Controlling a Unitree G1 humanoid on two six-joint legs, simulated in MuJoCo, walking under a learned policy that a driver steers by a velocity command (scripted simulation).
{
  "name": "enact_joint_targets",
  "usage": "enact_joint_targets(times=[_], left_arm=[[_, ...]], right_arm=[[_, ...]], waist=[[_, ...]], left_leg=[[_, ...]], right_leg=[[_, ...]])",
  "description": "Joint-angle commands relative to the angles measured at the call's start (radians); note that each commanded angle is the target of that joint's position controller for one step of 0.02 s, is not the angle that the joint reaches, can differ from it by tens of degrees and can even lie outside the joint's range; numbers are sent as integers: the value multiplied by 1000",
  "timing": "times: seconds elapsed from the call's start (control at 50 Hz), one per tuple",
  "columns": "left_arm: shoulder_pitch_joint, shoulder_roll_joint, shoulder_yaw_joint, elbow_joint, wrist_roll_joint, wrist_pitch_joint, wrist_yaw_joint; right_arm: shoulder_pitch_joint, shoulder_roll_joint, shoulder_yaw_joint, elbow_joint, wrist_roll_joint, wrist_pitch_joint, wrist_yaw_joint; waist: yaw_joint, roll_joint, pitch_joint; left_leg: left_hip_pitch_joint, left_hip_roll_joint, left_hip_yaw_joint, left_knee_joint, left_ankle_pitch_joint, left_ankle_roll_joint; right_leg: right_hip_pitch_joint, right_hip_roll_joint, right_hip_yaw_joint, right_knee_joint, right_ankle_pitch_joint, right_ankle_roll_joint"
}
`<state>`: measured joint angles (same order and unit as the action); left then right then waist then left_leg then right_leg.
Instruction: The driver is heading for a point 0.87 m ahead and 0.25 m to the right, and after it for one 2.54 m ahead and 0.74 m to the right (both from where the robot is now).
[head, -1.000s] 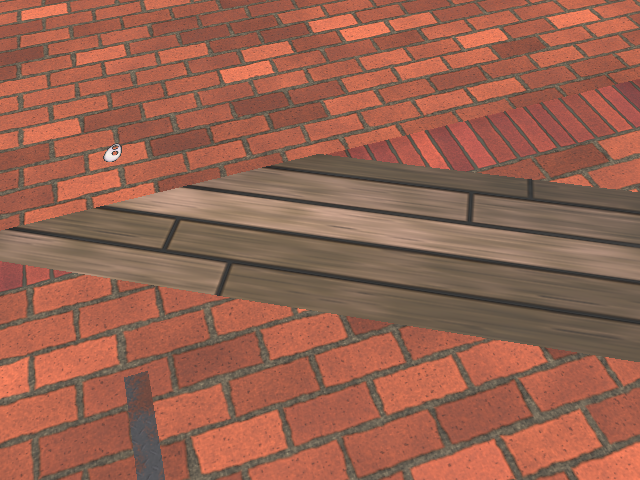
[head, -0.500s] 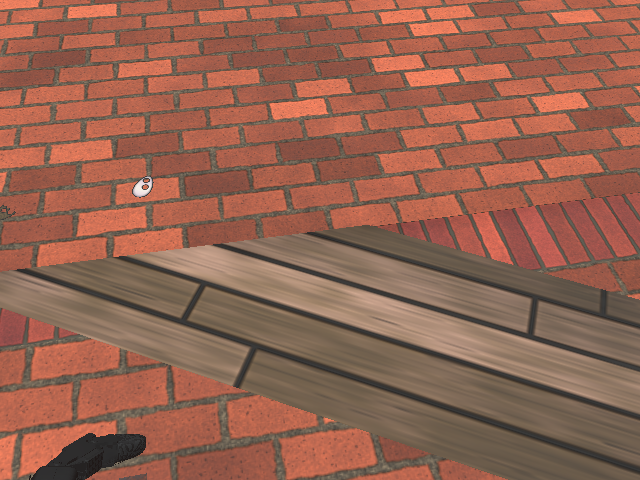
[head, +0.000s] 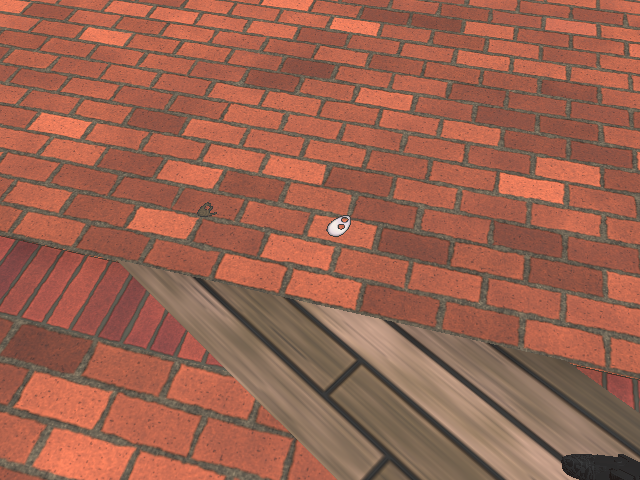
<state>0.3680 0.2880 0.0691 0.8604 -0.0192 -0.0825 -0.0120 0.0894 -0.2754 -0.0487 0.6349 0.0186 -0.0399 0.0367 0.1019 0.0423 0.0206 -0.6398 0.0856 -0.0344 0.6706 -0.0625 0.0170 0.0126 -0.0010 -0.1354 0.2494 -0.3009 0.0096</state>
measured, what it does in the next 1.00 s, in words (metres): walks ahead, turning right: left foot, then right foot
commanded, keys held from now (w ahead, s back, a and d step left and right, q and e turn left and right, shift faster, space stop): w+e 1.00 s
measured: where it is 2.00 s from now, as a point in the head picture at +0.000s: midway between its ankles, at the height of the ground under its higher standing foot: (486, 318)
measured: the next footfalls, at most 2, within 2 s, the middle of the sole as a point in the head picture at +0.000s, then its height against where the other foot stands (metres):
left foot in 0.08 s outside the picture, level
right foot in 0.60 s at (444, 463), level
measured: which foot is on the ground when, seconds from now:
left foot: up 0.00-0.06, down 0.08-0.64, up 0.66-0.98, down 1.00-1.00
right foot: down 0.00-0.08, up 0.10-0.58, down 0.60-1.00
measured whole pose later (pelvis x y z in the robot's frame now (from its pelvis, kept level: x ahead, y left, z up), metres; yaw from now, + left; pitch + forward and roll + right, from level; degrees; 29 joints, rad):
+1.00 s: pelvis +0.59 -0.09 -0.01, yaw -30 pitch +1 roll -1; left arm 0.42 0.25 0.04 0.85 0.08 -0.12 -0.10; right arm 0.08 -0.23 0.04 0.72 -0.07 -0.12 0.01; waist 0.10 0.01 -0.01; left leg -0.50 0.04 -0.03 0.69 -0.07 -0.02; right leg -0.16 0.14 0.19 0.57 -0.40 -0.07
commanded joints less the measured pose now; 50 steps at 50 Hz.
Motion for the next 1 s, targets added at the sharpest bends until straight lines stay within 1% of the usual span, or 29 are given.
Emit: enact_joint_targets(times=[0.02,0.06,0.08,0.1,0.12,0.14,0.16,0.18,0.22,0.24,0.34,0.46,0.52,0.56,0.6,0.62,0.64,0.66,0.68,0.7,0.72,0.74,0.76,0.78,0.84,0.92,0.94,0.98,1.0], left_arm=[[-14,189,39,-32,-20,4,2],[-34,199,34,-21,-25,15,6],[-27,168,20,-23,-16,11,8],[85,-45,-52,-25,193,-32,-74],[156,-59,-58,-45,155,-59,-106],[-66,26,-28,-55,94,-68,-98],[-103,49,-25,-63,72,-70,-72],[-68,72,-20,-57,86,-66,-50],[-23,18,-47,-45,110,-46,-42],[-22,3,-49,-43,103,-36,-49],[-153,-24,-63,-81,80,-22,-88],[-305,-5,-55,-134,80,9,-83],[-368,13,-43,-153,82,12,-75],[-378,37,-30,-167,73,7,-69],[-298,89,-6,-159,51,-9,-53],[-159,137,18,-120,47,-20,-37],[76,148,28,-62,43,-18,-14],[297,158,24,9,59,3,-6],[344,190,46,62,77,-21,-3],[250,194,56,53,60,-42,-4],[154,123,26,46,52,-52,-11],[66,56,2,38,46,-58,-22],[-22,26,-19,6,50,-57,-32],[-96,13,-28,-25,53,-57,-39],[-192,98,-9,-81,64,-73,-59],[-25,147,16,-66,97,-52,-91],[-74,142,14,-91,115,-53,-93],[-148,121,7,-146,101,-57,-87],[-184,91,-1,-168,96,-70,-85]], right_arm=[[-89,-63,-14,-102,0,-24,10],[77,-119,-45,-59,-8,-29,3],[230,-178,-73,-15,-15,-27,-9],[484,-236,-67,70,-119,-49,-20],[624,-186,-48,89,-109,-56,-13],[577,-132,-45,127,-122,-70,-18],[420,-130,-40,120,-78,-75,-18],[346,-75,-18,108,-55,-74,-26],[232,19,22,91,-80,-75,-37],[191,33,27,78,-88,-77,-43],[242,-27,17,124,-131,-98,-40],[376,-72,14,223,-119,-95,1],[406,-86,8,258,-108,-84,-3],[417,-115,-5,271,-106,-76,-13],[396,-156,-17,274,-110,-73,-18],[417,-146,-10,273,-136,-78,-11],[524,-41,33,245,-157,-88,-6],[413,-73,29,236,-139,-87,39],[199,-40,34,171,-83,-84,54],[65,-55,33,137,-80,-96,38],[99,-93,26,122,-107,-96,13],[125,-68,32,125,-118,-94,-7],[154,-21,45,126,-125,-82,-24],[172,-14,48,122,-123,-65,-34],[171,-22,57,116,-96,-34,-41],[27,-1,81,63,-82,-47,-17],[80,-40,67,78,-89,-61,-19],[242,-122,32,125,-96,-86,-35],[410,-168,11,167,-90,-102,-49]], waist=[[-46,-128,38],[-158,-133,-56],[-227,-117,-160],[-244,104,-385],[-270,207,-491],[-310,111,-94],[-236,121,1],[-180,71,-43],[-84,58,-39],[-66,47,-42],[-94,7,6],[-140,13,72],[-149,15,87],[-132,35,81],[-62,45,16],[-28,31,-87],[-2,-116,-361],[107,-143,-457],[162,-79,-251],[151,-103,-43],[71,-101,-75],[-5,-94,-39],[-81,-79,-35],[-127,-69,-22],[-153,-46,7],[-67,-79,6],[-110,-80,-8],[-194,-63,-23],[-271,-21,-47]], left_leg=[[64,-36,49,-91,-62,34],[334,-93,91,-185,-40,73],[598,-61,55,-159,10,101],[1093,138,-214,-131,94,288],[1289,311,-689,-319,-239,390],[1045,248,-589,-400,-468,251],[829,237,-445,-428,-494,208],[724,227,-370,-447,-408,202],[518,221,-233,-492,-183,195],[483,220,-184,-523,-125,202],[479,173,93,-577,108,213],[625,199,194,-542,208,198],[774,222,211,-508,302,180],[841,228,240,-441,530,165],[799,195,309,-254,846,121],[639,158,321,-55,846,77],[220,89,278,271,530,-41],[14,-112,184,569,-452,-88],[-226,-114,-10,679,-454,-33],[-321,-43,-75,704,-421,-24],[-209,-15,-100,639,-385,-7],[-95,12,-91,581,-338,8],[42,31,-84,524,-333,10],[100,26,-70,486,-367,-1],[271,4,7,225,-244,-46],[413,-69,57,48,108,-69],[459,-54,26,108,150,-62],[598,-77,51,83,-13,-41],[769,-78,40,34,-26,0]], right_leg=[[-9,-276,155,-28,479,-173],[-31,-239,120,168,731,-138],[-155,-189,89,365,681,-101],[-450,-47,54,612,117,-70],[-738,81,224,833,-277,-78],[-951,35,288,942,-140,-104],[-925,-21,248,984,-65,-120],[-834,-66,234,973,-18,-128],[-685,-118,260,960,63,-119],[-667,-118,253,941,74,-105],[-736,-125,201,700,361,-55],[-719,-77,147,426,478,-77],[-721,-39,119,351,357,-103],[-662,11,81,320,245,-126],[-441,102,16,280,251,-172],[-159,125,41,377,333,-220],[425,-35,353,458,336,-394],[614,-223,764,204,283,-492],[563,-233,774,116,179,-394],[343,-213,687,99,143,-340],[180,-198,642,87,196,-352],[-13,-185,589,59,248,-354],[-200,-168,566,7,259,-351],[-311,-160,557,-37,220,-355],[-550,-71,436,-83,115,-296],[-591,-31,433,18,132,-274],[-598,-49,461,93,179,-254],[-605,-35,499,255,280,-218],[-676,16,504,418,339,-176]])
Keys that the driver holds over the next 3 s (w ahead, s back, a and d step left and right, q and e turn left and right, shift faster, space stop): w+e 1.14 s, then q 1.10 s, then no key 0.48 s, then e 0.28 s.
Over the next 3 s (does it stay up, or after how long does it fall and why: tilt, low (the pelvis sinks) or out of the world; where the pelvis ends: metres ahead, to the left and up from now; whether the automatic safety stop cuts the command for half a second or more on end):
stays up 0.94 -0.29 -0.12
